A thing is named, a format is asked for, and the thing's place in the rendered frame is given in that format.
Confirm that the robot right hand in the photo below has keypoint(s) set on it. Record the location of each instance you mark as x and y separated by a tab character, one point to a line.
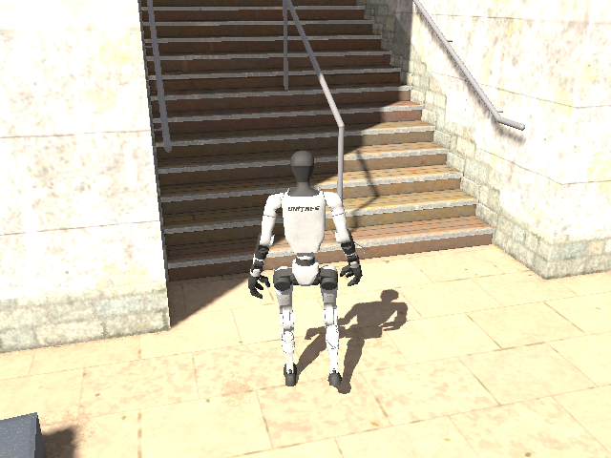
357	272

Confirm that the right robot shin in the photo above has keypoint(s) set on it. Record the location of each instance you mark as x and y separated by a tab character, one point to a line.
332	340

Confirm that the robot left forearm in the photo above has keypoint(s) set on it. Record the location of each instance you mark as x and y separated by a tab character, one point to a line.
259	258

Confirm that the robot right upper arm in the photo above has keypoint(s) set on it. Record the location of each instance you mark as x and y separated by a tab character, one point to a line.
334	201

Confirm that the robot left upper arm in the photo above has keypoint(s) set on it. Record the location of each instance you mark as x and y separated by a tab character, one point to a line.
273	203

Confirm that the robot left hand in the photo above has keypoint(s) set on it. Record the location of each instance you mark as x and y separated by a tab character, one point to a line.
252	283

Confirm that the robot head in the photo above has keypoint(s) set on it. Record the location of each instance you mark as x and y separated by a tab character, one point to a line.
302	165

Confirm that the robot right forearm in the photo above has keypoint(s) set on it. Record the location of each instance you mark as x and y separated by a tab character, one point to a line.
350	252

